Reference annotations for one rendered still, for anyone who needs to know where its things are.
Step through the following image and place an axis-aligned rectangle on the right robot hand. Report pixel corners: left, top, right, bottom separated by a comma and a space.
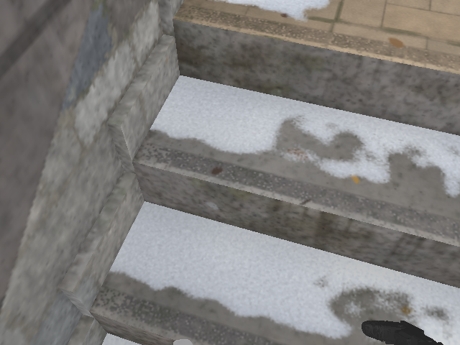
362, 321, 443, 345

